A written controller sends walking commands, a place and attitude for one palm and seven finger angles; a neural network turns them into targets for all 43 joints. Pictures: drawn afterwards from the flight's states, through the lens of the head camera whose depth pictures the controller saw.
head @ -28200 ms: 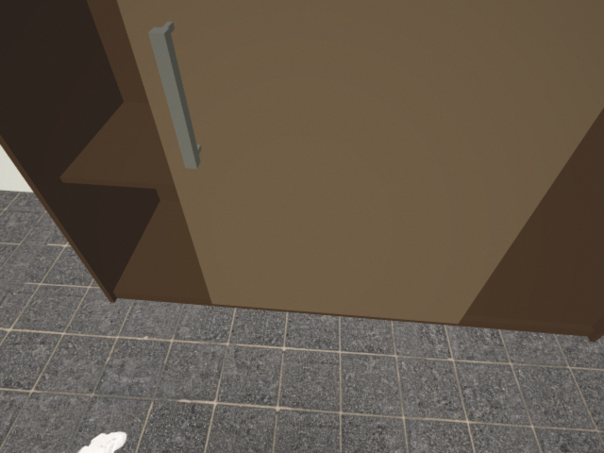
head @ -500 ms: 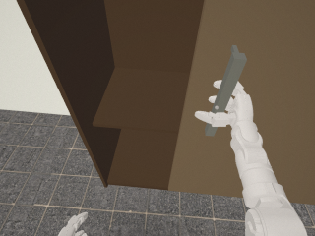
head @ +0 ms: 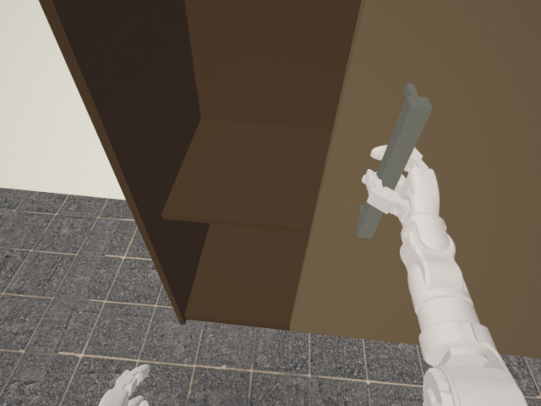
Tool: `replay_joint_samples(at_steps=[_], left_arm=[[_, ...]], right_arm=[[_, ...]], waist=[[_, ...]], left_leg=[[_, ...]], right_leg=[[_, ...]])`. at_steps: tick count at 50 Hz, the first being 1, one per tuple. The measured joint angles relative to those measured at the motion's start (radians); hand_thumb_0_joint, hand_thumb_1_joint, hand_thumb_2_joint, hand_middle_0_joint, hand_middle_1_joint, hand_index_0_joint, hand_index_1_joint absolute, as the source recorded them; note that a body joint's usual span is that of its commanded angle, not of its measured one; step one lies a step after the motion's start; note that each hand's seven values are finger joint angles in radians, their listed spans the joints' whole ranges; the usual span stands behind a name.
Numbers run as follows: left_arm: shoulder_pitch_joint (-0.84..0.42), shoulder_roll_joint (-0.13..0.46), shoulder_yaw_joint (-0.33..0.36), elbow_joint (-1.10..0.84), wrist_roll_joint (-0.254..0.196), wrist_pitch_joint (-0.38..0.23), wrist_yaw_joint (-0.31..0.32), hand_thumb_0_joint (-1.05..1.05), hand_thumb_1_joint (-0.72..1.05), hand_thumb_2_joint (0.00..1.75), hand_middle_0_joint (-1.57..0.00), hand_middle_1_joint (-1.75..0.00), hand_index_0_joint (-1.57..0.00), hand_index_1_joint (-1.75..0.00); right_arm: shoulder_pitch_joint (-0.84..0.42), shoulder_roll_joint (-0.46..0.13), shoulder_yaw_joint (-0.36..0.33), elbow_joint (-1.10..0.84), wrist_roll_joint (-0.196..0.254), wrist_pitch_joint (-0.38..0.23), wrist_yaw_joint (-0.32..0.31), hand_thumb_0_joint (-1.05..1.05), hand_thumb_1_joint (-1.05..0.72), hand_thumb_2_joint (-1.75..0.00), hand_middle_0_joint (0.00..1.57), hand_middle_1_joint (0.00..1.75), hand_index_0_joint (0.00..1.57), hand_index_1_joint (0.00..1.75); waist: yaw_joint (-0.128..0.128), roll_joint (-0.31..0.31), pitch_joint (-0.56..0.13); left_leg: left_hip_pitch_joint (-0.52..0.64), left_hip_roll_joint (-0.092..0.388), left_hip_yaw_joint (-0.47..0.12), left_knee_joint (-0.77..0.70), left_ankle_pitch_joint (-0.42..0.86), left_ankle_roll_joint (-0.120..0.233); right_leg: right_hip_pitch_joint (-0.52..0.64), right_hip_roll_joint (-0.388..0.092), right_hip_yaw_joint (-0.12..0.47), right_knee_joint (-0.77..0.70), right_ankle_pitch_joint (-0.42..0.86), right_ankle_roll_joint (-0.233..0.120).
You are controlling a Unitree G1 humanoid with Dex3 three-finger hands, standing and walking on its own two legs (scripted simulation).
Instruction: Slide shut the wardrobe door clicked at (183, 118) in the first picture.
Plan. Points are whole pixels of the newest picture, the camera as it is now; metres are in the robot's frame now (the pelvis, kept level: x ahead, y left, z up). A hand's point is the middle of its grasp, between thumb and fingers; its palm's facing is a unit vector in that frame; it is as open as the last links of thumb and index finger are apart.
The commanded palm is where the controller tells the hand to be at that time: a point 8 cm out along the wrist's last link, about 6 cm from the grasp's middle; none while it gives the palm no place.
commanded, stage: grip the handle and tug to test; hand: right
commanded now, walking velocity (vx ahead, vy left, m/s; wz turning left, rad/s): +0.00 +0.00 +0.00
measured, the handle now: (383, 170) +0.47 -0.13 +0.12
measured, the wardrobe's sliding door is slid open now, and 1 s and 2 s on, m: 0.39 0.39 0.38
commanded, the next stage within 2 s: tug the door sideways, standing still in 0.60 s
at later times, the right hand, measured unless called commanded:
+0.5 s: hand (375, 191) +0.41 -0.11 +0.12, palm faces +0.01 +1.00 +0.00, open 6.1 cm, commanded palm +0.37 -0.16 +0.12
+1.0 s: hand (374, 190) +0.41 -0.11 +0.12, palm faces +0.05 +1.00 -0.02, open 6.1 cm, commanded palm +0.39 -0.13 +0.12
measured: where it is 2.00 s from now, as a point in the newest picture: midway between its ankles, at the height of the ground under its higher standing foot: outside the picture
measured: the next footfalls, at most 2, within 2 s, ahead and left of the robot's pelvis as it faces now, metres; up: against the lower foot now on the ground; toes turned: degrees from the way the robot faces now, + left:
none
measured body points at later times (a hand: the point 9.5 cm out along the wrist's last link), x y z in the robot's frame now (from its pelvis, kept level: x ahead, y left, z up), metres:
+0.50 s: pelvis +0.02 +0.00 +0.00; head +0.03 +0.01 +0.45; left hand +0.13 +0.25 -0.11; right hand +0.41 -0.16 +0.13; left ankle +0.03 +0.11 -0.73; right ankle +0.00 -0.12 -0.73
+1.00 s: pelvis +0.04 +0.00 +0.00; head +0.05 +0.01 +0.45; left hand +0.19 +0.23 -0.10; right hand +0.41 -0.16 +0.13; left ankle +0.03 +0.11 -0.73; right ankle +0.00 -0.12 -0.73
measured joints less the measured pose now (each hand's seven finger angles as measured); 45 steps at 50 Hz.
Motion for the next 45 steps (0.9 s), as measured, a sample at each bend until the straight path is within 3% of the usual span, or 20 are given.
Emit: replay_joint_samples(at_steps=[21, 38, 45], left_arm=[[0.018, -0.002, 0.008, -0.023, 0.000, -0.010, -0.014, 0.01, 0.90, 0.90, -0.20, -0.30, -0.20, -0.30], [-0.010, -0.010, 0.014, -0.063, 0.004, 0.021, -0.023, 0.01, 0.90, 0.90, -0.20, -0.30, -0.20, -0.30], [-0.040, -0.006, 0.019, -0.037, 0.009, 0.032, -0.011, 0.01, 0.90, 0.90, -0.20, -0.30, -0.20, -0.30]], right_arm=[[0.107, 0.008, -0.006, -0.128, 0.007, 0.032, -0.017, 0.01, -0.68, -0.77, 0.32, 1.39, 0.33, 1.40], [0.291, 0.031, 0.029, -0.415, 0.003, 0.158, -0.016, 0.02, -0.70, -0.74, 0.28, 1.40, 0.30, 1.40], [0.233, 0.063, 0.087, -0.403, -0.012, 0.182, -0.045, 0.03, -0.67, -0.78, 0.31, 1.40, 0.34, 1.40]], waist=[[0.003, -0.005, -0.013], [-0.011, -0.003, -0.027], [-0.037, -0.005, -0.005]], left_leg=[[0.023, -0.009, -0.024, -0.018, -0.004, 0.001], [0.091, -0.013, -0.032, -0.061, -0.030, 0.000], [0.101, 0.001, 0.010, -0.054, -0.044, -0.002]], right_leg=[[0.037, -0.008, -0.024, -0.029, -0.007, 0.002], [0.108, -0.012, -0.031, -0.075, -0.029, 0.003], [0.096, 0.000, 0.011, -0.054, -0.038, 0.002]])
